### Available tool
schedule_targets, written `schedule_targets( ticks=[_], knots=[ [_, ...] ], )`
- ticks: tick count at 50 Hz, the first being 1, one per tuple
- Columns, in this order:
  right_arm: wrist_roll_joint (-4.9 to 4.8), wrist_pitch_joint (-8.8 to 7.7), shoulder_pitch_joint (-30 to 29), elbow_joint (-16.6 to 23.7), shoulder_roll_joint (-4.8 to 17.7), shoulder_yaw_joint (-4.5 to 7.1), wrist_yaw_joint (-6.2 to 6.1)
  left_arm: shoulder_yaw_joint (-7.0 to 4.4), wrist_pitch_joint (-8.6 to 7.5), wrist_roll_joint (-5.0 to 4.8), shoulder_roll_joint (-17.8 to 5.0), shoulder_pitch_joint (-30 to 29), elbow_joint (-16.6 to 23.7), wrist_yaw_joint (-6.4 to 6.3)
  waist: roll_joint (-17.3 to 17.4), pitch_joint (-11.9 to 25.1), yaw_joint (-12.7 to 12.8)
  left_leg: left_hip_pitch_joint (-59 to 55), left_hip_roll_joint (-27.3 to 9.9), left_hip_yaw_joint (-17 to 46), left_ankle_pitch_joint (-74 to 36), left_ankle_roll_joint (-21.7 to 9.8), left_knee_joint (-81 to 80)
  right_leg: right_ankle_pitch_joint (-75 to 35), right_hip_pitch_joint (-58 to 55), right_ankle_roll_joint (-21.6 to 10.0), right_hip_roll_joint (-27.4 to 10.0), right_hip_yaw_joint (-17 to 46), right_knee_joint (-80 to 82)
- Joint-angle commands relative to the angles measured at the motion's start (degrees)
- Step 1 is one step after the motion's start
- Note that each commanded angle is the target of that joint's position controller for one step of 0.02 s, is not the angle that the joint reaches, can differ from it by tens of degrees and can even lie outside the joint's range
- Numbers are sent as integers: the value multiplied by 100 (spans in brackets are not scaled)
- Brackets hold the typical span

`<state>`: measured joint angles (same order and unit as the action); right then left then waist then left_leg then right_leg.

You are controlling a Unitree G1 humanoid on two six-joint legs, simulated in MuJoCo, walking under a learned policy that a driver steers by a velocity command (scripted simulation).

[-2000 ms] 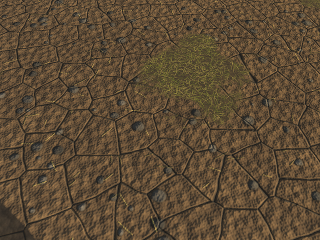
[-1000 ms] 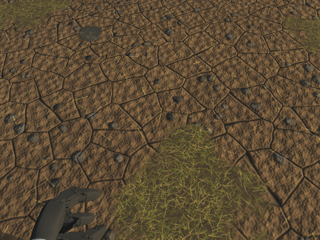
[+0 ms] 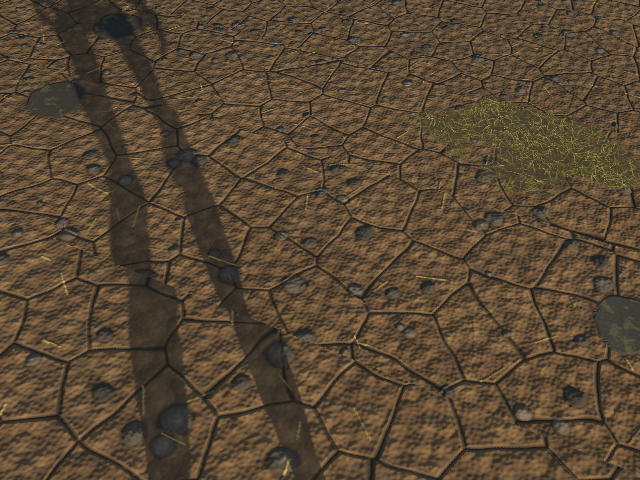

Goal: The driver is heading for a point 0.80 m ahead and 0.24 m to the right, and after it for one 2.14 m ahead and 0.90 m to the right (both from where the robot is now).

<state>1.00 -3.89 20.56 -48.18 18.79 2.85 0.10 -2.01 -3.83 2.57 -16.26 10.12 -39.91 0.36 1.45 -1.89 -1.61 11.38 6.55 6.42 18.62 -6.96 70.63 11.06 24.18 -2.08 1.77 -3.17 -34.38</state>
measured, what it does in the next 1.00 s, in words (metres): walks ahead, turning right: left foot, then right foot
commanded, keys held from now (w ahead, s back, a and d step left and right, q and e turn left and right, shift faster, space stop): w+shift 0.02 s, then shift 0.20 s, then e+shift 0.62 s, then w+e+shift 0.04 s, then e+shift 0.02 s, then shift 0.10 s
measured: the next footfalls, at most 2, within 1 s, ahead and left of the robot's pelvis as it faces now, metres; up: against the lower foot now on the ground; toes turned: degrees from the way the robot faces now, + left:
left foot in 0.28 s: +0.42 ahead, +0.10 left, +0.00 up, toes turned +0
right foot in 0.62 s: +0.42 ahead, -0.18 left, +0.00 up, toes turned -16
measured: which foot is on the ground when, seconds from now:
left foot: up 0.00-0.26, down 0.28-0.64, up 0.66-1.00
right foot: down 0.00-0.30, up 0.32-0.60, down 0.62-1.00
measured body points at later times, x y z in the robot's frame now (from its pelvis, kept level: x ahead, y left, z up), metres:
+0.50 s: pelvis +0.31 -0.02 +0.02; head +0.34 -0.02 +0.47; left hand +0.50 +0.21 -0.08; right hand +0.40 -0.32 -0.08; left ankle +0.38 +0.10 -0.72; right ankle +0.32 -0.16 -0.66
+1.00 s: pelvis +0.41 -0.09 +0.02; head +0.43 -0.10 +0.47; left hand +0.68 +0.08 -0.06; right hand +0.40 -0.40 -0.08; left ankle +0.50 +0.03 -0.71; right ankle +0.38 -0.17 -0.72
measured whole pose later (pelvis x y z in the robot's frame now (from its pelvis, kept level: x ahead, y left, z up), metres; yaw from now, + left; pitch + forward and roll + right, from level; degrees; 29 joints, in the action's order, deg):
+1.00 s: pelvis +0.41 -0.09 +0.02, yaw -32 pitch +2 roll +1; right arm 1.8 -3.6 11.0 -41.4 17.0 1.2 -1.6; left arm -3.9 -6.1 1.1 -18.4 15.1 -35.5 4.6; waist -0.6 0.4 1.4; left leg 19.7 -0.1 3.0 18.2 4.9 34.4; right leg 11.3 16.3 -4.1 8.4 13.3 -26.9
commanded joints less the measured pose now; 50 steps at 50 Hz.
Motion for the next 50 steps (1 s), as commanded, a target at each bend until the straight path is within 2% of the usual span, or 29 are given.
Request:
schedule_targets(
  ticks=[1, 5, 7, 8, 10, 12, 13, 14, 15, 16, 17, 18, 19, 20, 22, 24, 27, 30, 31, 32, 33, 34, 35, 36, 38, 42, 44, 45, 50],
  knots=[
    [108, -83, -745, 790, 276, -48, 109, -205, -83, 21, -454, 1088, -223, 22, 9, 217, 402, 2832, -711, 200, -240, 35, 565, 1445, -2223, -980, -1641, 2920, 2063],
    [150, 56, -851, 960, 0, -168, 138, -109, -325, -168, -453, 1274, -630, 61, -336, -258, -25, 2629, -629, -66, -52, 362, -547, -3326, -1459, -894, -1450, 1393, 2226],
    [155, 15, -1231, 1150, -109, -267, 181, -97, -332, -216, -566, 945, -649, 84, -566, -204, -145, 2036, -615, -548, -900, 446, -2089, -4284, -1114, -705, -946, 447, 2269],
    [425, -30, -855, 1110, -296, -396, 488, -202, -523, 159, -662, 57, -104, 232, -726, 928, -227, 1192, -797, -384, -1318, 757, -2846, -3154, -1136, -782, -521, 75, 2141],
    [144, 17, -1239, 1106, -101, -385, 671, -364, -513, 215, -1100, 165, -175, 323, -405, 409, -137, 202, -639, -491, -2535, 929, -3135, -3146, -31, -815, -682, 97, 2061],
    [-45, -92, -1269, 1047, 489, -191, 578, -397, -517, 61, -1207, 493, -254, 335, -206, 359, -210, -448, -380, -687, -3108, 747, -3794, -3899, 10, -656, -663, 198, 1387],
    [-43, -178, -1103, 973, 793, -83, 493, -358, -550, -43, -1123, 723, -315, 366, -241, 535, -304, -989, -378, -675, -3476, 392, -3873, -4649, -45, -376, -617, 366, 905],
    [-14, -239, -480, 849, 1146, 11, 389, -287, -593, -115, -948, 792, -298, 419, 34, 829, -556, -1867, -922, -229, -5468, -256, -3849, -4658, 250, 71, -482, 423, 120],
    [-33, -161, 679, 832, 1348, 58, 269, 47, -579, 6, -59, 1924, -368, 418, 1074, 3099, -580, -4264, -3113, 1713, -8362, -2253, -3464, -1324, 866, 645, -118, 443, -2236],
    [211, -57, 1576, 570, 876, -13, 220, -49, -524, 21, -197, 2065, -456, 403, 992, 3816, -839, -4708, -3828, 3108, -8124, -2879, -3929, 3000, 1459, 914, 367, 586, -3899],
    [312, -101, 1316, 406, 1091, 144, 111, -110, -388, -41, -372, 1132, -146, 364, 329, 2531, -828, -3379, -3355, 2267, -7027, -2069, -4132, 2998, 1745, 690, 81, 772, -4434],
    [102, -169, 315, 558, 1018, 162, 24, -122, -366, 14, -443, 797, -14, 213, 447, 1459, -401, -2110, -3028, 1359, -6261, -1551, -4392, 2816, 2005, 618, -266, 625, -4133],
    [-25, -178, -464, 737, 561, 45, -48, -112, -350, 158, -556, 978, -75, 109, 405, 1405, -82, -1361, -2894, 994, -5909, -1371, -4721, 2687, 1665, 583, -574, 697, -3568],
    [-22, -177, -969, 840, 223, -39, -113, -11, -293, 247, -332, 1104, -120, 57, 460, 1057, 198, -415, -2799, 650, -5184, -1150, -5148, 2544, 1137, 606, -839, 698, -3088],
    [72, -207, -1474, 1059, 603, 145, -222, 57, -180, 194, -115, 1424, -209, 153, 400, 1051, 599, 874, -2324, -256, -4049, -791, -5719, 1829, -367, 692, -750, 199, -2545],
    [156, -270, -1692, 1190, 985, 379, -262, 113, -129, 31, -28, 1133, -215, 443, 296, 839, 434, 1084, -2004, -881, -2844, -466, -5915, 626, -681, 694, -596, -200, -1662],
    [273, -333, -1629, 1253, 966, 486, -297, 70, -144, -54, -224, 654, 19, 666, 324, 647, 250, 455, -2516, -682, -1792, -339, -5694, 25, -281, 406, -806, 159, -952],
    [263, -405, -1625, 1207, 695, 408, -302, -184, -321, -124, -675, 668, 101, 621, 227, 535, 298, 353, -2524, -872, -608, 48, -5079, -757, -719, -65, -500, 63, -127],
    [231, -422, -1434, 1113, 567, 350, -312, -313, -420, -102, -873, 761, 113, 554, 63, 556, 299, 352, -2301, -1032, -183, 317, -4652, -1169, -1011, -322, -332, 62, 122],
    [120, -406, -1069, 1087, 272, 266, -294, -450, -532, -65, -1247, 978, 90, 462, -767, 590, 252, 444, -1728, -1548, 332, 802, -3656, -3379, -1432, -805, -687, 686, 753],
    [67, -430, -718, 1575, -58, 141, -347, -660, -610, -136, -2217, 987, 432, 411, -2061, 1251, -52, 1381, -598, -1648, 2181, 1361, -2246, -5080, -2485, -2411, -2160, 3330, 1462],
    [46, -374, -1020, 1494, 207, 141, -289, -665, -698, 10, -1979, 1189, 295, 373, -1152, 1081, 201, 2141, -472, -616, 2343, 1379, -1922, -4040, -2817, -2395, -2163, 3573, 1471],
    [9, -246, -1458, 1512, 461, 208, -287, -652, -704, 7, -1716, 1221, 192, 337, -1019, 787, 399, 2560, -627, -308, 1868, 1347, -1549, -2732, -2738, -1847, -1783, 3168, 1538],
    [99, -166, -1524, 1440, 647, 281, -344, -575, -630, -118, -1408, 1021, 210, 316, -1015, 779, 369, 2748, -718, -242, 1693, 1324, -997, -2307, -2660, -1646, -1595, 3017, 1529],
    [299, -132, -1267, 1308, 500, 181, -392, -431, -465, -200, -1047, 618, 356, 306, -641, 761, 32, 2317, -926, 36, 1396, 1272, -695, -2561, -1834, -1573, -1584, 2898, 1632],
    [174, -73, -1043, 1152, 386, 81, -329, -434, -386, -59, -1135, 257, 679, 308, -541, 757, -133, 1550, -819, -148, 418, 1363, -1814, -1993, -1238, -1448, -1072, 2656, 1763],
    [272, 54, -912, 1015, 201, -27, -245, -396, -377, -42, -1014, 398, 679, 350, -671, 534, 31, 1195, -793, -199, 202, 1353, -2368, 861, -863, -1336, -851, 3002, 2116],
    [261, 78, -988, 1054, 214, -30, -224, -421, -369, -72, -1065, 331, 768, 358, -744, 322, 77, 1178, -725, -253, 337, 1326, -2649, 1270, -742, -1310, -826, 3206, 2092],
    [-42, -142, -1156, 1095, 301, -63, -124, -451, -236, -213, -1164, 291, 910, 445, -497, 560, 243, 595, -561, -575, -667, 1041, -4414, -510, -1129, -1362, -872, 3400, 1091]
  ],
)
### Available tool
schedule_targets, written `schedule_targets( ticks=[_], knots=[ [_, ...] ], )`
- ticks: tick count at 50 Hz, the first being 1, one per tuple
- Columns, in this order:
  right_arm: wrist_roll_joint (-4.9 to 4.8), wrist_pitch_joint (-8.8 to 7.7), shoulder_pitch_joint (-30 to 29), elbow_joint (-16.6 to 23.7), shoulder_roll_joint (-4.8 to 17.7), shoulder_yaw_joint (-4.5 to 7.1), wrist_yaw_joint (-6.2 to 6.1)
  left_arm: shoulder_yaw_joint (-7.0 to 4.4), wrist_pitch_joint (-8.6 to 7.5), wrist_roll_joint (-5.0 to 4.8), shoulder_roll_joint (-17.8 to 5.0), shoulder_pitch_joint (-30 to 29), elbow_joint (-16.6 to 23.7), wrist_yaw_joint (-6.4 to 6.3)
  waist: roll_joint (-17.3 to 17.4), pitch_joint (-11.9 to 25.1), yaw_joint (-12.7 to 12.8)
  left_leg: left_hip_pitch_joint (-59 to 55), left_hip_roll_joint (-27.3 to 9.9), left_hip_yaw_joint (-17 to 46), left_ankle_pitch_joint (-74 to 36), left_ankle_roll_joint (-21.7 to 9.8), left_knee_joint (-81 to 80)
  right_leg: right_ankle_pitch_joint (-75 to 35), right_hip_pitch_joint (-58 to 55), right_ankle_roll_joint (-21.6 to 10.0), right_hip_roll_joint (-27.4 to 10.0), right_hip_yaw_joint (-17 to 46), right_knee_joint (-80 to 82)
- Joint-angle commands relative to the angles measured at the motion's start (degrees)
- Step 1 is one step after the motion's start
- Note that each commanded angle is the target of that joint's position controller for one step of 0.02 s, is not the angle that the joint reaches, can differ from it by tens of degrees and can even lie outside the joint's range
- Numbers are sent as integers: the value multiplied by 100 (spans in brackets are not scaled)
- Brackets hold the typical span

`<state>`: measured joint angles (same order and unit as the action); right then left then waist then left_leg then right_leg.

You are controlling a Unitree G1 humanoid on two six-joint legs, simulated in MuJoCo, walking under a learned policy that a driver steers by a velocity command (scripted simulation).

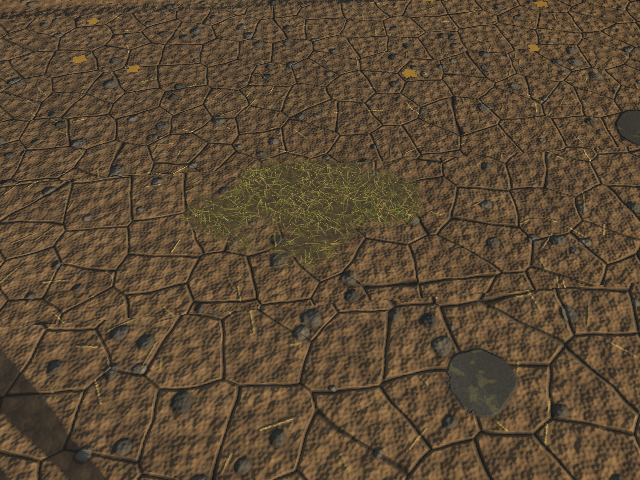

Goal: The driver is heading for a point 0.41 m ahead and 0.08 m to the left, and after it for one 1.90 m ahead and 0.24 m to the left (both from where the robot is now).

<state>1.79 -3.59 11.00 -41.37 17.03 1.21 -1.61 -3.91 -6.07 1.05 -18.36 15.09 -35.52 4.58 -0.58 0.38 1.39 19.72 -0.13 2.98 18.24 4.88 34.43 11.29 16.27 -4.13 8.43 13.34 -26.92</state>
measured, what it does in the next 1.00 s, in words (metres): steps on the spot: left foot, then right foot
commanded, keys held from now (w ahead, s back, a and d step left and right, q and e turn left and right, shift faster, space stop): shift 1.00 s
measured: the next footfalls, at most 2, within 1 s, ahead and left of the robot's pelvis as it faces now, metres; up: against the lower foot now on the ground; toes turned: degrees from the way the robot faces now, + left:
left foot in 0.04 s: +0.06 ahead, +0.14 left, +0.00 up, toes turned -4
right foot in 0.32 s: +0.05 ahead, -0.11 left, +0.00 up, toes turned -8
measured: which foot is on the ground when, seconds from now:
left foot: up 0.00-0.02, down 0.04-1.00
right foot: down 0.00-0.06, up 0.08-0.30, down 0.32-1.00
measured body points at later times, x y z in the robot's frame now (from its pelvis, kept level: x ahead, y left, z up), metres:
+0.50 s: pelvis +0.03 +0.00 -0.01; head +0.05 +0.00 +0.44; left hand +0.23 +0.22 -0.10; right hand +0.17 -0.27 -0.10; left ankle +0.02 +0.14 -0.74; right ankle +0.01 -0.10 -0.74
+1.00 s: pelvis +0.03 -0.01 -0.01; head +0.04 -0.01 +0.44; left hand +0.24 +0.22 -0.09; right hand +0.14 -0.28 -0.11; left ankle +0.02 +0.14 -0.74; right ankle +0.01 -0.10 -0.74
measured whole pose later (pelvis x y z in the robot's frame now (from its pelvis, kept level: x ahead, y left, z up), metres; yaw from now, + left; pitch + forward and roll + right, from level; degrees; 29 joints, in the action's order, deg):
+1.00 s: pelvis +0.03 -0.01 -0.01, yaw -7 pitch +0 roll +0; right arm 0.1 -4.2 10.2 -40.6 16.2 0.6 3.1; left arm -0.5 -4.1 -0.2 -17.9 10.3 -34.8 4.8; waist 0.1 -1.5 -1.0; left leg 14.0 -3.9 -2.3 19.7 3.0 33.5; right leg 18.4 16.9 -2.0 1.2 -1.2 -34.8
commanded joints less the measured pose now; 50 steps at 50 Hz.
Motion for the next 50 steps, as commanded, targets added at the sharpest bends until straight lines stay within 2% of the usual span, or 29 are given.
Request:
schedule_targets(
  ticks=[1, 2, 3, 4, 5, 6, 7, 8, 9, 10, 11, 12, 13, 14, 15, 16, 17, 18, 19, 20, 21, 23, 25, 27, 32, 50],
  knots=[
    [-131, -214, -224, 470, 478, 97, 81, -185, 29, -63, -841, -144, 463, 45, -224, 397, -75, -474, 47, -134, -1197, -329, -991, -957, -238, -1065, -1447, 1830, 172],
    [-155, -267, -105, 501, 599, 120, 86, -108, 52, -52, -693, -98, 413, 68, -246, 525, -153, -740, -247, 102, -1818, -674, -1090, -1036, -154, -850, -1366, 1798, -50],
    [-171, -355, 58, 561, 1052, 209, 54, -2, 65, -28, -408, 131, 467, 62, 339, 881, -52, -1383, -1179, 1063, -3546, -1715, -1130, -196, 324, -293, -928, 1263, -668],
    [-91, -363, 36, 574, 1384, 331, 110, 69, 61, 62, -242, 259, 520, -23, 1043, 891, 9, -2140, -2129, 2229, -4042, -2903, -1525, 1523, 1529, 418, -112, -35, -1411],
    [6, -342, 540, 502, 1266, 410, 71, -39, 110, 275, -654, -286, 539, -166, 703, 706, -556, -2386, -2319, 2446, -3506, -3015, -1819, 2890, 2113, 686, -239, -429, -2595],
    [-13, -374, 488, 532, 1094, 386, 42, -64, 137, 351, -713, -339, 471, -291, 461, 525, -477, -2226, -2215, 2115, -3341, -2704, -1878, 2787, 2257, 780, -509, -602, -3468],
    [-68, -379, 112, 681, 753, 286, 57, -88, 148, 360, -778, -206, 323, -398, 450, 417, -299, -1892, -1979, 1659, -3462, -2371, -1894, 2632, 2135, 891, -744, -755, -3960],
    [-128, -382, -123, 806, 472, 186, 74, -43, 147, 395, -645, -255, 350, -442, 592, 410, -190, -1668, -1766, 1292, -3846, -2168, -1855, 2519, 1975, 994, -871, -836, -4086],
    [-157, -382, -263, 884, 420, 177, 61, 36, 148, 407, -474, -369, 367, -405, 479, 430, -177, -1524, -1606, 996, -4100, -2033, -1813, 2312, 1845, 1054, -952, -973, -4102],
    [-150, -377, -376, 951, 552, 207, 53, 114, 167, 385, -289, -333, 330, -323, 387, 465, -122, -1297, -1353, 622, -4157, -1888, -1817, 2008, 1550, 1099, -1032, -1133, -3745],
    [-158, -382, -569, 1008, 649, 225, 66, 172, 194, 312, -151, -238, 246, -212, 291, 459, -22, -1028, -1032, 195, -4068, -1618, -1705, 1632, 1107, 1170, -1176, -1278, -2963],
    [-197, -373, -665, 1024, 648, 197, 117, 251, 210, 232, 34, -228, 149, -66, 306, 462, -9, -798, -714, -164, -3937, -1344, -1464, 1363, 589, 1270, -1245, -1439, -2041],
    [-241, -321, -670, 966, 582, 143, 217, 304, 203, 102, 170, -167, 3, 92, 270, 442, 27, -572, -621, -247, -3868, -1191, -1128, 867, 50, 1347, -1184, -1639, -1204],
    [-243, -216, -714, 882, 518, 82, 394, 331, 169, -108, 207, 148, -207, 239, 143, 346, 235, -124, -627, -159, -3568, -1052, -835, -530, -732, 1316, -1064, -1741, -301],
    [-172, -144, -461, 756, 542, 93, 553, 254, 124, -221, -21, 311, -306, 221, 305, 271, 209, 155, -674, 22, -3306, -981, -733, -1480, -1185, 1159, -870, -1719, -8],
    [-134, -164, -11, 590, 364, 69, 650, 125, 45, -261, -464, 305, -112, 100, 371, 567, 153, 144, -699, 113, -2923, -741, -665, -2437, -1561, 759, -1060, -1470, -101],
    [-109, -208, 1058, 442, 271, 103, 652, 32, -27, -254, -1162, -432, 297, 27, -135, 1037, -559, -412, -490, -114, -1773, -400, -666, -3899, -1424, -256, -1722, -800, -386],
    [-155, -262, 1023, 414, 540, 164, 495, 18, -4, -46, -1114, -999, 502, 27, -80, 994, -615, -761, -277, -396, -1339, -223, -415, -3720, -799, -677, -1909, -601, -466],
    [-162, -261, 319, 625, 762, 235, 375, -8, 28, 7, -1052, -952, 475, -4, -45, 887, -402, -999, -174, -574, -1266, -213, -144, -2849, -215, -525, -1714, -693, -396],
    [-149, -239, -95, 814, 750, 247, 308, 8, 35, -56, -924, -929, 488, -39, -47, 807, -358, -951, -207, -598, -1290, -299, -47, -2147, -58, -340, -1576, -683, -288],
    [-187, -223, -161, 803, 623, 207, 313, 77, 52, -155, -714, -1040, 529, -46, -48, 668, -384, -785, -290, -512, -1213, -326, -192, -1649, -35, -192, -1514, -671, -247],
    [-235, -201, -135, 760, 403, 104, 422, 158, 78, -224, -505, -858, 484, 8, 24, 406, -315, -584, -368, -398, -1004, -321, -457, -1051, -52, 62, -1413, -715, -212],
    [-221, -188, -164, 742, 425, 110, 493, 133, 75, -181, -580, -633, 423, 47, -45, 398, -232, -575, -366, -390, -1065, -340, -442, -848, -132, 173, -1269, -831, -233],
    [-181, -179, -218, 735, 490, 134, 502, 117, 68, -147, -611, -623, 441, 44, -59, 418, -220, -539, -343, -437, -1074, -308, -410, -978, -225, 191, -1211, -888, -267],
    [-189, -178, -240, 685, 540, 137, 477, 113, 63, -154, -644, -672, 509, 37, -61, 405, -211, -446, -378, -446, -990, -280, -388, -1176, -341, 192, -1192, -881, -318],
    [-173, -144, -250, 468, 587, 118, 458, 117, 111, -132, -717, -657, 513, 1, 57, 271, -223, -448, -395, -455, -792, -276, -541, -714, -347, 163, -1076, -965, -183]
  ],
)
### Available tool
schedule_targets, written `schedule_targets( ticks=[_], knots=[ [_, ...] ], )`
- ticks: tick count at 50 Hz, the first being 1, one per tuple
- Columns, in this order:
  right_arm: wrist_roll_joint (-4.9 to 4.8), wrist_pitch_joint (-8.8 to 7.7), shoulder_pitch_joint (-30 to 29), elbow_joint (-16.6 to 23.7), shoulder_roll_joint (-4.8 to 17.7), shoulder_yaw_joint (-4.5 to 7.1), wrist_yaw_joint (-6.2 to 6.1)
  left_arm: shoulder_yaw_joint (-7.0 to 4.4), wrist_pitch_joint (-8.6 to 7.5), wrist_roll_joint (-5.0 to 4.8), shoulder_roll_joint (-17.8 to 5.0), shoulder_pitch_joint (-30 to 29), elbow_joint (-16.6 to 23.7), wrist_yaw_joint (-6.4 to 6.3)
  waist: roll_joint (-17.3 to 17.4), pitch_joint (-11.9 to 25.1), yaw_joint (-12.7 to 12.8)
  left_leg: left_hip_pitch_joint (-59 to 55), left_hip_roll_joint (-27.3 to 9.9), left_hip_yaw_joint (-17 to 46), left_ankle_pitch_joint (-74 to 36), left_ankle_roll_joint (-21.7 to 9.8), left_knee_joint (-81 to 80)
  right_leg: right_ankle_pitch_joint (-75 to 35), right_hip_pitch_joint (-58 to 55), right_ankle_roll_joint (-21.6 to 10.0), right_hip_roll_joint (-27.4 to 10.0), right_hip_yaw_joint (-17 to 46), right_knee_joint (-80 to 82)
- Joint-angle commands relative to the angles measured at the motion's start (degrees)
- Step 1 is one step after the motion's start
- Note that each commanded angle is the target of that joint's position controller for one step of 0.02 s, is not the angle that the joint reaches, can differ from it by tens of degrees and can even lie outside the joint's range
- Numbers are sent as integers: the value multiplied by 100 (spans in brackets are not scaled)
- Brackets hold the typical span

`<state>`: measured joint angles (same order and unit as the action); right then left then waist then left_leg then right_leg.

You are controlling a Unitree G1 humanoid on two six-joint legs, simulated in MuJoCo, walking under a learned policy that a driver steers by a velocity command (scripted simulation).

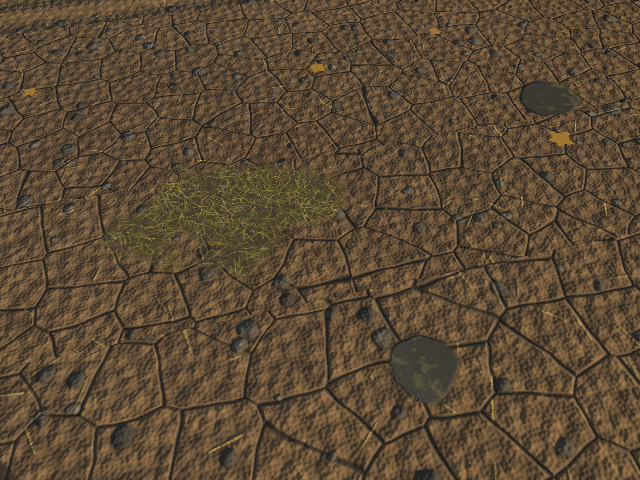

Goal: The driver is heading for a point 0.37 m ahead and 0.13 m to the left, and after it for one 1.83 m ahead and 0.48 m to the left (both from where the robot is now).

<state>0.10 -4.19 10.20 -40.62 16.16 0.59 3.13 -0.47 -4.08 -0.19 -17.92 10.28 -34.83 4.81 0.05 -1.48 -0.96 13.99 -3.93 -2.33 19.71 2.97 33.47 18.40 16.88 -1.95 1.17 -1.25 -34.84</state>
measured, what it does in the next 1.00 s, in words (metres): walks ahead: left foot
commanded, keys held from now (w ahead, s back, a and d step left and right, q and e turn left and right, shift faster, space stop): shift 0.26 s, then w+shift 0.74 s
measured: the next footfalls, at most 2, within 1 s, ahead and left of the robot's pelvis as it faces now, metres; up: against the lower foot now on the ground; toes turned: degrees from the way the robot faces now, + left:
left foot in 0.54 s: +0.09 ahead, +0.15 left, +0.00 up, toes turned +3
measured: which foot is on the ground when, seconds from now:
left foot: down 0.00-0.32, up 0.34-0.52, down 0.54-1.00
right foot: down 0.00-0.54, up 0.56-1.00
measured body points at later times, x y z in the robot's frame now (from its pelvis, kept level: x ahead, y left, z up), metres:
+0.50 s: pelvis +0.04 +0.03 +0.01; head +0.05 +0.03 +0.46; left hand +0.08 +0.29 -0.11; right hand +0.19 -0.22 -0.09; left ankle +0.03 +0.14 -0.71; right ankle +0.00 -0.10 -0.73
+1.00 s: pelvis +0.30 +0.03 -0.04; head +0.32 +0.02 +0.41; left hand +0.55 +0.27 -0.10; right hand +0.19 -0.24 -0.16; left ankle +0.05 +0.14 -0.73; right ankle +0.51 -0.11 -0.73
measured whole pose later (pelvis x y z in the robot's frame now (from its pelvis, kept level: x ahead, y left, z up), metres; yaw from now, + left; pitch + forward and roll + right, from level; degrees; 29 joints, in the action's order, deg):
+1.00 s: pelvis +0.30 +0.03 -0.04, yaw +1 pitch +1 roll +3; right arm 1.5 -5.7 33.6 -53.3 16.6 2.8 -0.5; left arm -3.7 -1.1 1.9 -17.6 -1.8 -42.0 4.3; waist -2.0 -1.3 -6.1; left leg -13.7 2.4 -2.2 33.2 -0.5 18.7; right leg -21.2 36.1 -3.6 -6.2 -0.4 -31.5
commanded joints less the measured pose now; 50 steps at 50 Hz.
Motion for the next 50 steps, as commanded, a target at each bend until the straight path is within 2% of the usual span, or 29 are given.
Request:
schedule_targets(
  ticks=[1, 13, 14, 15, 16, 17, 18, 19, 20, 21, 22, 24, 25, 26, 27, 28, 29, 30, 31, 33, 37, 38, 39, 40, 41, 42, 43, 46, 50],
  knots=[
    [-4, -81, -172, 382, 674, 179, -16, -226, -86, -7, -761, -168, 437, -24, -2, 452, 11, 121, -15, 76, -938, -86, -454, -1418, -410, -55, -345, 488, 618],
    [4, -50, -210, 249, 674, 189, -13, -223, -72, -9, -747, -47, 323, -44, 30, 406, -3, 82, -18, 63, -956, -88, -567, -1435, -494, -41, -297, 439, 709],
    [26, -9, -20, 189, 736, 221, -45, -285, -27, 5, -863, 258, 242, -93, -14, 324, 55, 218, 41, 17, 7, -167, -626, -174, -527, -170, -309, 493, 923],
    [153, 24, 1, 186, 960, 321, -113, -455, 13, 147, -1224, 645, 143, -193, -130, -1, 243, 738, 125, 23, 1283, -387, -481, 1793, -556, -508, -407, 761, 1171],
    [251, 21, -194, 252, 895, 323, -158, -498, -14, 276, -1282, 1034, 30, -306, -414, -257, 466, 1492, 110, 145, 1634, -523, -108, 2767, -817, -932, -921, 1624, 1569],
    [295, -30, -353, 325, 667, 261, -192, -447, -89, 263, -1112, 1324, -72, -415, -818, -228, 612, 1979, 177, 161, 1081, -549, 417, 3092, -1282, -1384, -1639, 2785, 2044],
    [319, -112, -485, 353, 426, 188, -209, -319, -153, 145, -801, 1313, -107, -492, -1027, -250, 652, 2164, 223, 207, 531, -573, 792, 2932, -1448, -1601, -2075, 3422, 2312],
    [354, -185, -635, 399, 280, 142, -254, -194, -209, 143, -524, 1308, -120, -542, -1013, -194, 688, 2251, 135, 438, 710, -612, 1422, 2559, -1383, -1579, -2231, 3531, 2441],
    [399, -234, -633, 441, 166, 106, -294, -115, -241, 190, -327, 1240, -152, -599, -957, -82, 619, 2202, 101, 477, 935, -657, 1800, 2266, -1292, -1452, -2213, 3342, 2471],
    [465, -253, -541, 454, 123, 88, -309, -79, -238, 219, -284, 1080, -205, -630, -752, -87, 492, 1949, 109, 367, 960, -657, 1701, 2048, -1122, -1239, -1990, 2835, 2498],
    [497, -257, -289, 393, 134, 89, -298, -94, -210, 206, -408, 770, -205, -620, -545, -154, 302, 1327, 201, 124, 857, -602, 1205, 1899, -724, -1003, -1641, 2162, 2477],
    [336, -343, 66, 205, 168, 83, -147, -181, -88, 182, -884, 199, -173, -544, -437, -255, -26, -181, 529, -390, -147, -469, 119, 1669, 255, -853, -1105, 1233, 2168],
    [-42, 2, 322, 158, 431, 226, -23, -483, 133, 24, -1462, 445, -320, -453, -1070, 89, -70, -542, 641, -531, -600, -516, -515, 1209, 118, -639, -721, 864, 1838],
    [0, 195, 884, -29, 586, 271, -30, -425, 212, -23, -1138, 491, -313, -414, -869, 178, -203, -1474, 756, -497, -670, -502, -446, 902, 662, -550, -617, 674, 1368],
    [94, 248, 1847, -256, 732, 322, -64, -319, 206, 3, -674, 216, -217, -377, -191, 332, -751, -2589, 261, 315, -72, -625, -601, 548, 1714, -388, -410, 368, 129],
    [196, 219, 2604, -258, 1280, 402, -109, -167, 194, 91, -45, -76, 19, -387, 1615, 393, -1050, -2847, -1289, 2450, 1422, -804, -1629, 1407, 2592, -202, -117, -25, -2342],
    [86, 266, 2166, -111, 1611, 510, -152, -179, 218, 109, -148, -16, 248, -417, 1590, -132, -718, -2142, -1881, 4254, 2224, -1518, -2200, 988, 3795, -266, 45, 403, -2937],
    [-3, 259, 1812, -85, 1206, 440, -150, -252, 248, 171, -425, -310, 209, -436, 712, -676, -515, -1649, -1863, 3836, 2247, -1688, -2230, 251, 3895, -266, -501, 714, -3047],
    [-8, 208, 1451, -6, 901, 365, -128, -294, 243, 147, -496, -185, 91, -399, 558, -667, -282, -1365, -1497, 3258, 1746, -1584, -2194, -225, 3575, -200, -631, 675, -2824],
    [-26, 137, 1164, 29, 731, 321, -157, -326, 301, 214, -468, 59, -121, -304, 626, -550, -66, -1101, -1042, 2468, 1027, -1490, -2444, -597, 3069, 51, -810, 576, -2416],
    [-26, 25, 1490, -234, 708, 362, -211, -271, 427, 174, -236, -464, -137, -218, 387, -608, -153, -999, -687, 1489, -348, -1593, -2871, -1429, 2739, 263, -766, 219, -1619],
    [108, -42, 1701, -333, 867, 421, -219, -318, 412, 192, -308, -439, -260, -195, 385, -453, -211, -1234, -748, 1316, -820, -1665, -2725, -1867, 2728, 206, -743, 162, -1899],
    [92, -75, 1906, -408, 870, 438, -226, -345, 384, 234, -368, -526, -310, -170, 223, -381, -212, -1439, -766, 1226, -1082, -1651, -2615, -2092, 2837, 152, -770, 213, -1827],
    [51, -139, 2338, -673, 765, 433, -271, -409, 348, 268, -415, -810, -256, -169, 282, -491, -262, -2097, -926, 1360, -1221, -1600, -2428, -2453, 3506, 97, -927, 679, -1764],
    [58, -177, 2427, -724, 749, 425, -274, -465, 294, 207, -514, -1084, -213, -166, 244, -557, -313, -2374, -790, 1258, -1065, -1538, -2415, -2454, 3864, 80, -796, 581, -1366],
    [44, -224, 2237, -753, 785, 435, -329, -439, 236, 265, -505, -1363, -179, -133, 259, -671, -191, -2109, -684, 1094, -1081, -1354, -2379, -3031, 3515, 90, -837, 621, -740],
    [80, -256, 2082, -721, 816, 432, -353, -419, 227, 240, -417, -1511, -235, -77, 213, -698, -225, -1575, -511, 842, -819, -1339, -2481, -3556, 2931, 78, -698, 266, -433],
    [90, -305, 2036, -841, 693, 367, -357, -404, 249, 194, -282, -1665, -323, 49, 219, -864, -212, -969, -615, 675, -646, -1361, -2339, -4338, 1948, -126, -783, 205, -168],
    [164, -171, 2213, -1104, 762, 340, -428, -373, 232, 228, -275, -1878, -427, -137, 229, -971, -468, -1706, -553, 388, -1877, -1223, -1443, -3965, 1564, -249, -693, -133, 790]
  ],
)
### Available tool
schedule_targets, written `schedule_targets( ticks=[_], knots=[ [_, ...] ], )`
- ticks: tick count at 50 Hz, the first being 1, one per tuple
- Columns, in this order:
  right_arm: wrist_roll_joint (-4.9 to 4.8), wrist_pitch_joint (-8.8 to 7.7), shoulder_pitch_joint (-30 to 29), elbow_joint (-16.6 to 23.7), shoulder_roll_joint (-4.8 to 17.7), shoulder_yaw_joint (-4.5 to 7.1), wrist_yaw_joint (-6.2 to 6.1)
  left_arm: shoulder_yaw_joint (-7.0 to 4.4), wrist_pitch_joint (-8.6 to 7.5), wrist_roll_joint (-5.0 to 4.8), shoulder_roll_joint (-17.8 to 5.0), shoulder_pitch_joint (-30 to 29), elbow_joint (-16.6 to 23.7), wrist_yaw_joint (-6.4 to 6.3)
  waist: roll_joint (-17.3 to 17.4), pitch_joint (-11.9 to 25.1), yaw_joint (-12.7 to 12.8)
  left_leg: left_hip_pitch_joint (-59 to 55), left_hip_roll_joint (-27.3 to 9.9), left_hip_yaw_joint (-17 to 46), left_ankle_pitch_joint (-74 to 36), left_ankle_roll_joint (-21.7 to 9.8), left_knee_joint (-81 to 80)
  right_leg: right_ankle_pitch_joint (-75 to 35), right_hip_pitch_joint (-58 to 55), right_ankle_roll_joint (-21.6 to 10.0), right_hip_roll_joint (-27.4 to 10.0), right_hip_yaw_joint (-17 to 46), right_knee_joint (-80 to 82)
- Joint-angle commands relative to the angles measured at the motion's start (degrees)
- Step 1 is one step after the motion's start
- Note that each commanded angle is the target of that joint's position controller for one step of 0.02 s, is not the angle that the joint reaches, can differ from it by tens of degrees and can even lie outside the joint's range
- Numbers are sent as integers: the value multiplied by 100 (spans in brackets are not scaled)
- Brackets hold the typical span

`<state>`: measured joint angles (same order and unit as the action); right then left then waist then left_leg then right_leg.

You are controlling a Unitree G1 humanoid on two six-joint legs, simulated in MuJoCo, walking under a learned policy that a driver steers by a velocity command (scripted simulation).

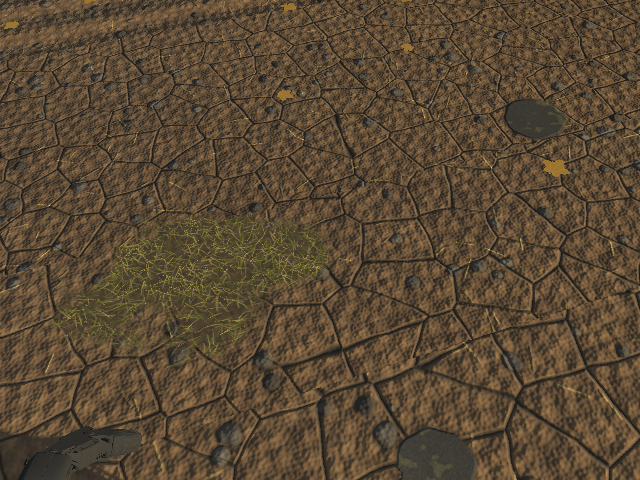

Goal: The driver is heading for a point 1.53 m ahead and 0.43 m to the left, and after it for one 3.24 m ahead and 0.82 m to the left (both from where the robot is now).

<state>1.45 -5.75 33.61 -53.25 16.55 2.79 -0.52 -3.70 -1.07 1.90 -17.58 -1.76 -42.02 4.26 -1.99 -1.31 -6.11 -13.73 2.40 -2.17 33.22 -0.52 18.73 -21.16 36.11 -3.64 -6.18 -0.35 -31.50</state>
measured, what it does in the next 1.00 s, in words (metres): goes down, turning left: right foot 0.15 m lower, then left foot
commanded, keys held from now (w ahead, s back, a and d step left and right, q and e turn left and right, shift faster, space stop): w+shift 0.30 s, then w+q+shift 0.70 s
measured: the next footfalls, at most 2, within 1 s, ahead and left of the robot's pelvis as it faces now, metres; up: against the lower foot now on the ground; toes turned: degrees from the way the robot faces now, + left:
right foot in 0.12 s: +0.24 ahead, -0.14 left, -0.15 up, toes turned -4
left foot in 0.48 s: +0.63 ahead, +0.01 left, -0.15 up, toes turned +8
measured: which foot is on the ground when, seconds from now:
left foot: down 0.00-0.10, up 0.12-0.46, down 0.48-0.98, up 1.00-1.00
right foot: up 0.00-0.10, down 0.12-0.48, up 0.50-0.96, down 0.98-1.00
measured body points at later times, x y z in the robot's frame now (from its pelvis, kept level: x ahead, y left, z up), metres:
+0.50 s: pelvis +0.46 -0.05 -0.15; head +0.49 -0.03 +0.30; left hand +0.35 +0.19 -0.29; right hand +0.68 -0.27 -0.24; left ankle +0.59 +0.00 -0.85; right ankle +0.22 -0.14 -0.80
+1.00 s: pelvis +0.96 +0.00 -0.24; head +0.97 +0.01 +0.21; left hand +1.08 +0.32 -0.30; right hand +1.00 -0.31 -0.36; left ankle +0.63 +0.00 -0.78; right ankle +1.10 -0.08 -0.99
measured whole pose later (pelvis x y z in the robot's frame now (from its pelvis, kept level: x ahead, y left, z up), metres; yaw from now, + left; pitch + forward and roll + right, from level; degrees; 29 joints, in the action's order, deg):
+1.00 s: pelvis +0.96 +0.00 -0.24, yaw +31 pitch +2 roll +2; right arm 0.9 -2.6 33.3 -56.1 17.3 4.3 -2.0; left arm -2.1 -6.6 1.6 -15.5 -0.6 -40.3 0.8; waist -2.9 1.1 -7.3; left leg 2.4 11.0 14.9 41.0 -8.4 75.4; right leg -13.8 17.9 0.9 -2.6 3.8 -18.1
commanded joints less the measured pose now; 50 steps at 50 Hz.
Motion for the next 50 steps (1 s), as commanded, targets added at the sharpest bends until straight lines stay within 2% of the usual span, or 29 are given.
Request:
schedule_targets(
  ticks=[1, 3, 5, 6, 7, 8, 9, 10, 11, 13, 15, 18, 20, 22, 23, 24, 25, 26, 27, 28, 32, 35, 36, 39, 44, 46, 48, 49, 50],
  knots=[
    [95, 78, -61, 36, 782, 101, -114, -72, -69, 41, -352, -526, 218, -159, 370, -816, 101, 744, -1158, 300, -3819, -833, 594, 164, -589, -126, 45, -261, 625],
    [222, 258, -45, -118, 850, 73, -229, -73, -79, 99, -309, 748, -173, -351, 415, -222, 582, 372, -1056, 331, -5274, -885, 2469, 205, -1678, -212, 109, -290, 1123],
    [40, 416, -569, -152, 942, 189, -257, -284, -104, 247, -788, 3073, -942, -470, 29, 571, 1816, 1767, -562, 174, -4784, -752, 6651, 136, -4277, -509, -23, -35, 1586],
    [48, 302, -1075, 100, 382, 115, -208, -370, -155, 233, -1250, 3528, -1299, -374, -1148, 422, 1757, 4174, 242, 424, 764, -695, 8852, -481, -5619, -384, -477, 276, 520],
    [-207, 101, -236, 345, -145, -59, -235, -280, -277, 211, -1411, 3788, -1290, -294, -1763, 1079, 1014, 5557, 201, 1408, 1206, -857, 9222, -4060, -6775, -119, -1167, 701, -1676],
    [-344, 23, -201, 246, 264, -4, -285, -364, -243, 48, -1256, 3993, -1330, -292, -1403, 2016, 1370, 6401, 32, 1325, 472, -780, 9119, -2553, -7539, -575, -1489, 1411, -1256],
    [-233, 29, -925, 447, 471, -20, -259, -418, -229, 52, -1276, 3664, -1304, -356, -1336, 1680, 1460, 7255, -203, 830, -286, -697, 8550, 1758, -6848, -1139, -1752, 2575, 310],
    [-7, 71, -1564, 437, 643, -9, -192, -295, -259, 108, -762, 3017, -1183, -422, -593, 830, 1253, 7149, -588, 779, -681, -611, 8165, 3780, -5539, -1164, -1529, 2823, 1100],
    [111, 72, -1780, 435, 655, 59, -95, -85, -382, 103, -308, 2756, -1193, -449, -63, 360, 1000, 6715, -669, 1047, -1489, -593, 7292, 3573, -4497, -933, -1405, 2634, 1111],
    [190, 299, -2264, 698, 128, -83, 177, -12, -519, -35, -277, 2451, -1392, -492, -68, -694, 278, 5439, -1036, 841, -1725, -192, 5324, 3006, -1897, -871, -1008, 1823, 1646],
    [169, 326, -2476, 812, -40, -180, 319, -13, -614, -64, -291, 1998, -1319, -500, -434, -940, 17, 4663, -1099, 587, -2774, -115, 3985, 2694, -906, -894, -611, 1246, 1909],
    [-58, 335, -2773, 696, -22, -212, 391, -36, -640, -140, -405, 2272, -1332, -428, -81, -683, 251, 3653, -651, -180, -3407, -444, 3006, 1542, -1334, -740, -455, 114, 2591],
    [-51, 295, -3529, 938, 229, -153, 357, 2, -602, -228, -382, 2658, -1514, -403, 182, -1256, 477, 4115, -551, -318, -3482, -796, 2104, 76, -2356, -412, -625, -185, 2641],
    [-11, 294, -2950, 667, 313, -97, 353, -28, -486, -117, -555, 2843, -1583, -511, -97, -633, 274, 3312, 68, -683, -3112, -992, 2035, -2334, -3370, -135, -495, -797, 1616],
    [-1, 269, -1070, 40, 599, 95, 366, -75, -429, 34, -715, 2226, -1367, -609, -296, 366, -736, 1592, 381, -745, -3729, -1191, 3043, -3853, -3091, -2, -530, -1066, -317],
    [-61, 333, 837, -565, 939, 282, 308, -149, -396, -80, -975, 1474, -1139, -625, -348, 1192, -1727, -176, 283, -358, -3222, -1450, 3086, -3602, -2080, 114, -425, -987, -2654],
    [-115, 466, 387, -391, 1239, 395, 211, -98, -352, -48, -578, 2105, -1271, -552, 1241, 1101, -1045, -320, -490, 1194, -652, -1719, 1803, 3007, -1101, 109, 694, -1089, -5253],
    [-108, 451, -515, -47, 1192, 311, 245, 0, -459, -60, -82, 2604, -918, -500, 2054, 1172, -1, -868, -1453, 3970, -1052, -2369, 826, 4962, 522, 212, 1004, -77, -6021],
    [-102, 461, -955, 74, 1101, 361, 193, -1, -550, -80, -351, 1897, -592, -512, 1400, 600, -125, -489, -1718, 4935, -710, -2629, -247, 4538, 1354, 232, 905, 377, -5609],
    [-109, 454, -1253, 137, 895, 358, 152, -58, -574, -30, -587, 1621, -605, -506, 226, -54, 128, 522, -1580, 4361, -652, -2303, -399, 4037, 961, 146, 450, 584, -4670],
    [-230, 137, -1612, 184, 642, 245, 83, -47, -156, 131, -262, 1434, -620, -508, 23, -409, 860, 2666, -803, 3045, -2188, -2097, -152, 4329, -508, 586, 111, 692, -2840],
    [-66, 60, -1135, 153, 903, 324, 70, 57, -73, 191, -8, 877, -343, -362, 297, -384, 576, 3073, -653, 2569, -3804, -2008, -348, 2856, -702, 619, 138, 164, -2405],
    [-52, -18, -723, -59, 784, 296, 35, -96, -169, 66, -376, 183, -154, -371, -36, -451, 344, 2586, -494, 2571, -3305, -1734, -35, 2037, -120, 543, 57, 534, -1681],
    [-136, -37, -599, -76, 668, 251, 9, 53, -240, 118, -18, -210, 65, -160, 255, -213, 118, 3236, -86, 2408, -2228, -1374, 275, 93, -1095, 414, 437, 144, -631],
    [63, 144, -166, -59, 763, 244, -81, 61, -362, 35, -197, -635, 530, -174, 733, -403, -202, 2565, -117, 2817, -2797, -1210, 1651, 779, -1032, 400, 676, 253, -21],
    [139, 184, -553, 85, 809, 260, -173, -3, -556, -74, -331, 124, 340, -306, 451, -238, 207, 2259, 92, 2738, -3242, -1006, 2863, 573, -1896, 522, 498, 451, 1109],
    [12, 211, -1073, 128, 939, 303, -175, -190, -532, -173, -576, 2433, -243, -445, 305, 970, 1521, 2496, 521, 2301, -3787, -925, 5696, -1297, -4275, 469, 54, 676, 2013],
    [-137, 271, -1291, 242, 592, 280, -187, -315, -452, -91, -883, 3132, -703, -480, -194, 801, 1649, 4059, 793, 1836, -407, -770, 7587, -1364, -5593, 321, -498, 1064, 1770],
    [-253, 210, -1743, 635, 372, 164, -188, -254, -387, 105, -917, 3569, -732, -418, -51, 814, 1790, 5212, 654, 1776, 713, -874, 8413, -1788, -6169, 670, -786, 934, 81]
  ],
)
